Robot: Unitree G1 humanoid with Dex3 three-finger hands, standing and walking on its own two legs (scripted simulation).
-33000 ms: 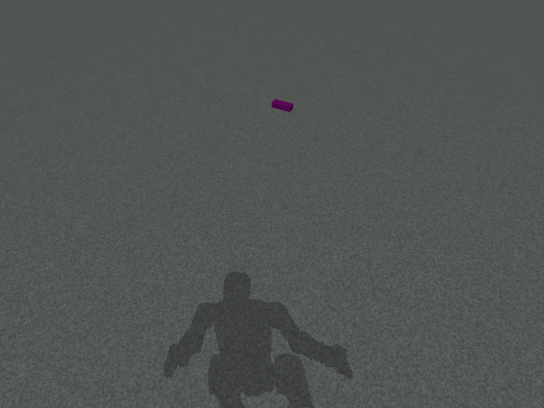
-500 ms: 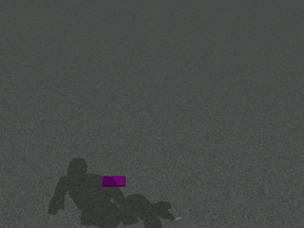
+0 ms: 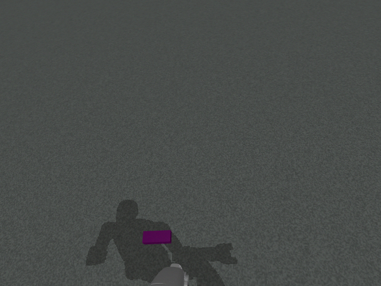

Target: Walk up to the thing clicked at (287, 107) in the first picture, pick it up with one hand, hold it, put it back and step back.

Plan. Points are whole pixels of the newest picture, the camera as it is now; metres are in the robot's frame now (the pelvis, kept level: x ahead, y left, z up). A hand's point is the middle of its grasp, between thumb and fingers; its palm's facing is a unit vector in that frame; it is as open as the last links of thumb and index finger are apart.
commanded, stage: walk up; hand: left
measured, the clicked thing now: (157, 237) +0.42 +0.28 -0.74
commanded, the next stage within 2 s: stand in 1.90 s
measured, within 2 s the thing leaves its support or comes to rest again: neither
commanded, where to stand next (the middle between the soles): +0.04 +0.03 m, yaw +1 degrees
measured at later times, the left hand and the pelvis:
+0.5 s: hand out of the picture -0.01 +0.28 -0.15, palm faces -0.04 -0.91 -0.41, open 7.3 cm; pelvis -0.07 +0.01 -0.01, yaw -2 degrees
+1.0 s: hand out of the picture -0.05 +0.27 -0.14, palm faces +0.02 -0.93 -0.36, open 7.3 cm; pelvis -0.12 +0.00 +0.01, yaw +1 degrees
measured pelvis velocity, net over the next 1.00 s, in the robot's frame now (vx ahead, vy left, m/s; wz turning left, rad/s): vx -0.12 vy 0.00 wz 0.01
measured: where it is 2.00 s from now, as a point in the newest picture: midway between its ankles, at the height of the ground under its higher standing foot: outside the picture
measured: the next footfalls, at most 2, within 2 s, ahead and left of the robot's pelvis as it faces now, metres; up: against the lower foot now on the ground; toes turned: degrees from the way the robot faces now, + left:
left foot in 0.06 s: +0.12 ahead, +0.13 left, +0.00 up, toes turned -2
right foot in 0.32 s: -0.06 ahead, -0.12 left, +0.00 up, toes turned +1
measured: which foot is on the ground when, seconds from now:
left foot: up 0.00-0.04, down 0.06-0.36, up 0.38-0.60, down 0.62-1.00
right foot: down 0.00-0.08, up 0.10-0.30, down 0.32-1.00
